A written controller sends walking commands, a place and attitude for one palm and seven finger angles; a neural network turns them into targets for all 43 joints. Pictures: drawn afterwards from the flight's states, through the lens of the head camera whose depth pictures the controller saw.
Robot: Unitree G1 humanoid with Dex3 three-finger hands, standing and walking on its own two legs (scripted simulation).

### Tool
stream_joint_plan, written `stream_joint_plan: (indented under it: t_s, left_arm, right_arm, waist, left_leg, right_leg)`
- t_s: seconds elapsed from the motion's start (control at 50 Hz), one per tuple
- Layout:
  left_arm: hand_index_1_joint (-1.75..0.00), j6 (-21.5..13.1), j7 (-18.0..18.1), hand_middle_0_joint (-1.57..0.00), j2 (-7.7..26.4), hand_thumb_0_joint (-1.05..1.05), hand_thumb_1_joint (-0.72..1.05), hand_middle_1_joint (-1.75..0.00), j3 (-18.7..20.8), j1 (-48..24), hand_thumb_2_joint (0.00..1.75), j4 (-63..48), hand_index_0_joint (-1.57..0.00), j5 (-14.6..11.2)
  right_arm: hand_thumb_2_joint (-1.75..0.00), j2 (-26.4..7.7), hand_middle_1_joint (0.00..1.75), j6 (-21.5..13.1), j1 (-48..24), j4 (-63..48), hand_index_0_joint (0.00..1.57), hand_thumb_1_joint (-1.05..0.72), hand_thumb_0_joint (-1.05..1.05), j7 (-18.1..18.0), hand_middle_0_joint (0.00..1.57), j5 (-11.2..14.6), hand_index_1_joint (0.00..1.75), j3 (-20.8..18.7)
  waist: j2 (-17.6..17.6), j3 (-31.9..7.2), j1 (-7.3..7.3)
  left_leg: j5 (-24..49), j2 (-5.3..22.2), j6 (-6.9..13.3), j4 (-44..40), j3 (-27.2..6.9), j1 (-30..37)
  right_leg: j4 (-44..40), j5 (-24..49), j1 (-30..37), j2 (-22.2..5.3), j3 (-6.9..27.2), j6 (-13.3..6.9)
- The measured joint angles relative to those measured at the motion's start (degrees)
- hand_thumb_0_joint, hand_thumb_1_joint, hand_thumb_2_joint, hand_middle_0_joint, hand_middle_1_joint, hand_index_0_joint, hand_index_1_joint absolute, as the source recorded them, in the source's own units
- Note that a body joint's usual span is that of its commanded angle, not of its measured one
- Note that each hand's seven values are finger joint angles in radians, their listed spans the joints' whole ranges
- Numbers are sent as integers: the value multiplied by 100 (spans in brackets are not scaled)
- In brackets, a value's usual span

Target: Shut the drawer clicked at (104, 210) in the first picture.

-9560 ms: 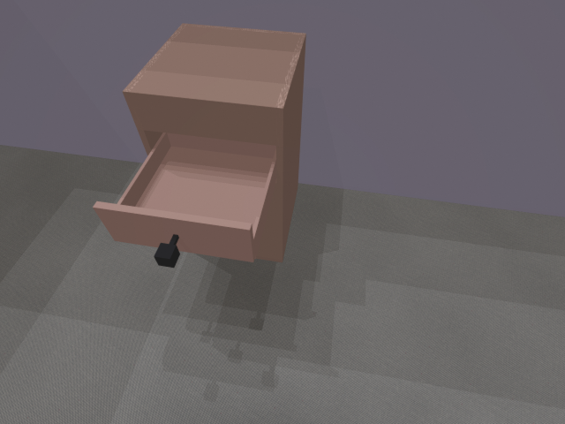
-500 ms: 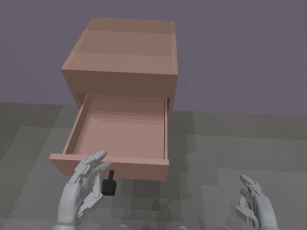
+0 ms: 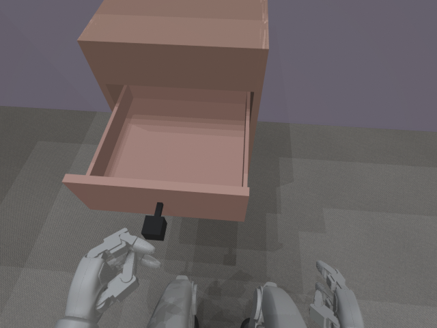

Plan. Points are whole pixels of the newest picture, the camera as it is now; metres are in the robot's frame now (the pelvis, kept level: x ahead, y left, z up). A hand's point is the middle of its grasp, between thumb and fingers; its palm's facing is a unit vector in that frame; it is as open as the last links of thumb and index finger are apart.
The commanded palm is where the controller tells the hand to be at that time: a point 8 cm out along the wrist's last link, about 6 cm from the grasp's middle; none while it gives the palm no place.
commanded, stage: raise the hand and make a fist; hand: left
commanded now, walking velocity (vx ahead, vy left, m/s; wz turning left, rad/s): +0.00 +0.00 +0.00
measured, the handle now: (156, 219) +0.34 +0.16 -0.09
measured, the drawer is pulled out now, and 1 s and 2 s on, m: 0.30 0.30 0.30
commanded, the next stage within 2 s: bring the fist close to the handle in 1.08 s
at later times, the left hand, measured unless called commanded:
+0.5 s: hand (135, 300) +0.17 +0.14 +0.03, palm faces -0.04 -1.00 +0.04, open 3.1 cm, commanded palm +0.13 +0.19 +0.02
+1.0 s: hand (137, 301) +0.17 +0.14 +0.02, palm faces -0.04 -1.00 +0.03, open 3.2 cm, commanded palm +0.12 +0.19 +0.02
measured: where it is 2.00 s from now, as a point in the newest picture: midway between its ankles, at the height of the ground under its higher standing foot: outside the picture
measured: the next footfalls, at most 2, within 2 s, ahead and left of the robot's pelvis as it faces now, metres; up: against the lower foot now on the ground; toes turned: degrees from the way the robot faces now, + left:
none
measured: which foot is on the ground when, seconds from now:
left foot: down 0.00-1.00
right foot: down 0.00-1.00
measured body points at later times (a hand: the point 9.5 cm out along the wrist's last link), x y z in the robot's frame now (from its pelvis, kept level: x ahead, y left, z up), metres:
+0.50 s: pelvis +0.01 +0.02 -0.02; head +0.10 +0.03 +0.43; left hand +0.17 +0.19 +0.03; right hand +0.26 -0.18 -0.07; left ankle +0.05 +0.13 -0.61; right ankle +0.05 -0.08 -0.61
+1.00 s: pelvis +0.01 +0.03 -0.03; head +0.11 +0.04 +0.41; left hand +0.17 +0.19 +0.03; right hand +0.23 -0.19 -0.10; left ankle +0.05 +0.13 -0.61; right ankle +0.05 -0.08 -0.61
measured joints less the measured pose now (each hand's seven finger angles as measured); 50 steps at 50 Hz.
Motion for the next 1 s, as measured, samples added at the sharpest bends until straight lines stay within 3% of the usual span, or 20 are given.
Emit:
stream_joint_plan:
  t_s: [0.14, 0.24, 0.48, 0.66, 0.78, 1.0]
  left_arm:
    - [-115, -579, 227, -99, -74, 1, 90, -115, -144, 606, 90, -213, -98, 95]
    - [-126, -777, 276, -109, -117, 1, 90, -126, -384, 781, 90, -297, -108, 243]
    - [-151, -586, 434, -132, -260, 1, 90, -151, -806, 1088, 90, -808, -131, 545]
    - [-158, -581, 541, -138, -274, 1, 90, -158, -1004, 1327, 90, -1011, -138, 726]
    - [-159, -577, 531, -140, -237, 1, 90, -159, -1006, 1387, 90, -1129, -139, 720]
    - [-160, -484, 606, -140, -203, 1, 90, -160, -963, 1347, 90, -1181, -139, 686]
  right_arm:
    - [-90, -350, 30, -60, 102, -40, 20, -90, 1, -3, 20, -40, 30, -296]
    - [-90, -451, 30, -56, -103, -274, 20, -91, 1, -5, 20, -72, 30, -379]
    - [-90, -158, 30, 218, -554, -798, 20, -91, 1, 179, 20, -145, 30, -139]
    - [-90, -79, 30, 335, -555, -915, 20, -90, 1, 266, 20, -183, 30, -30]
    - [-90, -129, 30, 390, -472, -877, 20, -90, 1, 265, 20, -168, 30, -76]
    - [-90, -203, 30, 439, -262, -842, 20, -90, 1, 202, 20, -129, 30, -170]
  waist:
    - [-11, -75, -71]
    - [-76, -117, -47]
    - [-106, -214, 144]
    - [-98, -246, 250]
    - [-70, -251, 248]
    - [-72, -283, 116]
  left_leg:
    - [-51, -34, 87, 33, 79, -85]
    - [-137, -51, 142, 212, 108, -276]
    - [-274, -117, 227, 453, 72, -464]
    - [-325, -164, 265, 634, 58, -679]
    - [-355, -168, 276, 750, 55, -823]
    - [-372, -134, 250, 756, 47, -858]
  right_leg:
    - [28, -24, -97, -33, 81, 82]
    - [191, -91, -283, -60, 114, 128]
    - [370, -213, -400, -128, 86, 209]
    - [539, -276, -585, -182, 76, 239]
    - [651, -306, -723, -191, 76, 243]
    - [652, -312, -771, -151, 75, 221]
